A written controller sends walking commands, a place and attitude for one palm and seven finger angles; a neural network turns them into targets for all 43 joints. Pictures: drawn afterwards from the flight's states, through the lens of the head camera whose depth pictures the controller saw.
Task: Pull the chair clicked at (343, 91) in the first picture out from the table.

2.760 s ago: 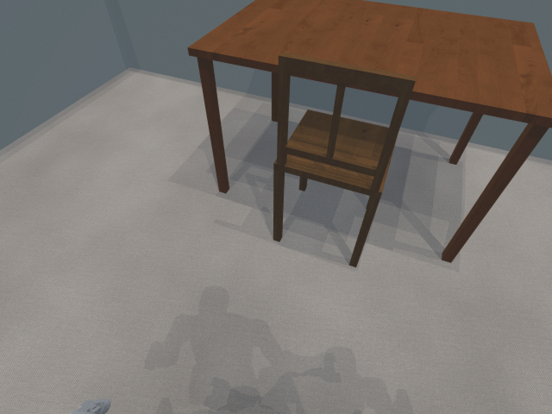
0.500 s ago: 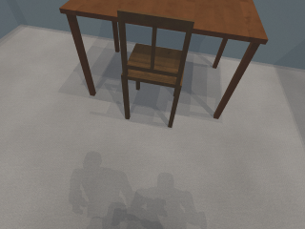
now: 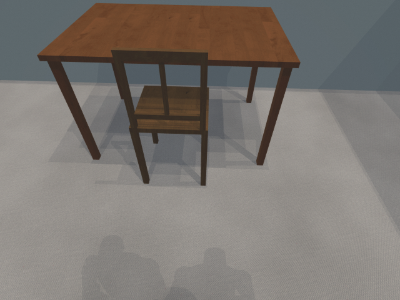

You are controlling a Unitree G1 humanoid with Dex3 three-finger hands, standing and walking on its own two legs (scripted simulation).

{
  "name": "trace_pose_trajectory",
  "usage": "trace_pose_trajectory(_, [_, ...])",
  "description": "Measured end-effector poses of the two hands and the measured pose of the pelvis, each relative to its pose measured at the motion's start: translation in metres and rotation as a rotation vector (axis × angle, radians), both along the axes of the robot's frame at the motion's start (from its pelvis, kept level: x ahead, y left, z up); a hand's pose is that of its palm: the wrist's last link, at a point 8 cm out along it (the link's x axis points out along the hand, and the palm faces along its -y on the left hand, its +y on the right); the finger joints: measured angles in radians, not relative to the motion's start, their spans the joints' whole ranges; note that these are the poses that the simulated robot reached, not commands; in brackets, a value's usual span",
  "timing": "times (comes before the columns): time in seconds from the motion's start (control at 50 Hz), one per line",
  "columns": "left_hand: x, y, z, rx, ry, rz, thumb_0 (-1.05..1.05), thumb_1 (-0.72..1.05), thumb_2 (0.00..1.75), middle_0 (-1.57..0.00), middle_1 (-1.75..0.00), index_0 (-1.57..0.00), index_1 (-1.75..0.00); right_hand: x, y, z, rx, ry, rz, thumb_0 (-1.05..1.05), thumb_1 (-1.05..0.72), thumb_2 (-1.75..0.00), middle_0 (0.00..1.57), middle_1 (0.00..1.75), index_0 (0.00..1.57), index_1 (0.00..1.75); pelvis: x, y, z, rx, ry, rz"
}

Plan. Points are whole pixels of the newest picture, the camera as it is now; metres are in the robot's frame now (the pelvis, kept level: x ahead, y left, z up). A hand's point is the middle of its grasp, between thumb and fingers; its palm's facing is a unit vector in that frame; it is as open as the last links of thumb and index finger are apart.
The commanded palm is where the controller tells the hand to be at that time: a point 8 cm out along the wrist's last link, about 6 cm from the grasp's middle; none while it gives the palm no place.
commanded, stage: take the last steps up to it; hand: left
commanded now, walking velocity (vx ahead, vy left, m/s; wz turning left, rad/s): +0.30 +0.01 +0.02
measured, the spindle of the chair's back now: (164, 89) +0.93 +0.20 -0.09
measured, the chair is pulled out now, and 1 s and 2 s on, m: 0.00 0.00 0.00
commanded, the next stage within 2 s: come to a stop and stand still in 1.12 s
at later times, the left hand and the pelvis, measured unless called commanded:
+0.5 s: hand (104, 289) +0.19 +0.24 -0.17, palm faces +0.04 -0.99 -0.16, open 7.4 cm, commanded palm none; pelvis +0.16 +0.06 +0.01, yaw -1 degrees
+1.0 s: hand (139, 221) +0.37 +0.19 -0.17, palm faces +0.06 -0.98 -0.18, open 7.2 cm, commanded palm none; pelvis +0.35 +0.01 +0.00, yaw +1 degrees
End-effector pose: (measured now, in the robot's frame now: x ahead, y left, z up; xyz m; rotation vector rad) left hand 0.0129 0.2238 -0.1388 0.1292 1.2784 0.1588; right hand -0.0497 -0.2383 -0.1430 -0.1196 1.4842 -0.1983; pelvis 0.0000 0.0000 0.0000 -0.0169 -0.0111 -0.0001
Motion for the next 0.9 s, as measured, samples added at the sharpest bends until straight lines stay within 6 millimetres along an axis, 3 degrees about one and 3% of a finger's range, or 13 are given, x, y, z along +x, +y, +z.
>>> trace_pose_trajectory(0.06, [-0.018, -0.004, -0.004, -0.025, 0.090, 0.013, 0.00, 0.91, 0.90, -0.20, -0.30, -0.20, -0.30, 0.032, 0.000, 0.005, -0.011, -0.052, 0.000, 0.01, -0.91, -0.90, 0.20, 0.30, 0.20, 0.30, 0.015, 0.003, 0.002, 0.001, -0.001, 0.001])
trace_pose_trajectory(0.14, [-0.035, -0.002, -0.011, -0.061, 0.207, 0.041, 0.00, 0.91, 0.90, -0.20, -0.30, -0.20, -0.30, 0.089, 0.011, 0.009, -0.021, -0.131, 0.026, 0.01, -0.91, -0.90, 0.20, 0.30, 0.19, 0.30, 0.039, 0.014, -0.001, -0.006, 0.001, 0.008])
trace_pose_trajectory(0.2, [-0.037, 0.008, -0.020, -0.084, 0.273, 0.072, 0.00, 0.91, 0.90, -0.20, -0.30, -0.20, -0.30, 0.137, 0.026, 0.008, -0.033, -0.186, 0.066, 0.01, -0.91, -0.90, 0.20, 0.30, 0.19, 0.30, 0.062, 0.028, -0.008, -0.014, 0.000, 0.015])
trace_pose_trajectory(0.26, [-0.028, 0.024, -0.034, -0.097, 0.324, 0.083, 0.00, 0.91, 0.90, -0.20, -0.30, -0.20, -0.30, 0.178, 0.042, 0.000, -0.058, -0.255, 0.091, 0.01, -0.91, -0.90, 0.20, 0.30, 0.19, 0.30, 0.085, 0.045, -0.022, -0.014, -0.006, 0.003])
trace_pose_trajectory(0.32, [0.006, 0.042, -0.032, -0.080, 0.310, 0.057, 0.01, 0.91, 0.90, -0.20, -0.30, -0.20, -0.30, 0.195, 0.058, 0.003, -0.053, -0.278, 0.068, 0.01, -0.91, -0.90, 0.20, 0.30, 0.20, 0.30, 0.102, 0.053, -0.018, -0.002, -0.013, -0.014])
trace_pose_trajectory(0.4, [0.078, 0.061, -0.020, -0.049, 0.180, 0.029, 0.01, 0.91, 0.90, -0.20, -0.30, -0.20, -0.30, 0.200, 0.069, 0.012, -0.052, -0.241, 0.034, 0.00, -0.94, -0.90, 0.20, 0.30, 0.20, 0.30, 0.126, 0.060, -0.004, 0.010, -0.009, -0.017])
trace_pose_trajectory(0.48, [0.150, 0.067, -0.006, -0.029, 0.046, 0.008, 0.01, 0.91, 0.90, -0.20, -0.30, -0.20, -0.30, 0.198, 0.080, 0.012, -0.014, -0.175, 0.013, 0.00, -0.93, -0.90, 0.20, 0.30, 0.20, 0.30, 0.152, 0.061, 0.005, 0.018, -0.002, -0.016])
trace_pose_trajectory(0.62, [0.257, 0.055, 0.008, -0.005, -0.068, -0.054, 0.00, 0.92, 0.90, -0.20, -0.30, -0.20, -0.30, 0.197, 0.088, 0.004, 0.053, -0.062, -0.059, 0.01, -0.92, -0.90, 0.20, 0.30, 0.20, 0.30, 0.200, 0.050, 0.006, 0.035, -0.005, -0.020])
trace_pose_trajectory(0.74, [0.338, 0.023, 0.004, 0.007, -0.130, -0.111, 0.00, 0.92, 0.90, -0.20, -0.30, -0.20, -0.30, 0.207, 0.072, -0.011, 0.090, 0.048, -0.107, 0.01, -0.91, -0.90, 0.20, 0.30, 0.20, 0.30, 0.253, 0.023, -0.008, 0.043, -0.002, -0.019])
trace_pose_trajectory(0.82, [0.356, 0.007, 0.000, -0.003, -0.149, -0.071, 0.00, 0.91, 0.90, -0.20, -0.30, -0.20, -0.30, 0.243, 0.049, -0.015, 0.082, 0.084, -0.069, 0.01, -0.91, -0.90, 0.20, 0.30, 0.20, 0.30, 0.280, 0.012, -0.011, 0.013, -0.008, -0.005])
trace_pose_trajectory(0.9, [0.354, 0.014, 0.004, 0.023, -0.101, 0.002, -0.02, 0.95, 0.90, -0.20, -0.30, -0.20, -0.30, 0.314, 0.025, -0.004, 0.029, -0.008, -0.018, 0.01, -0.91, -0.90, 0.20, 0.30, 0.20, 0.30, 0.309, 0.008, -0.002, -0.006, 0.005, 0.010])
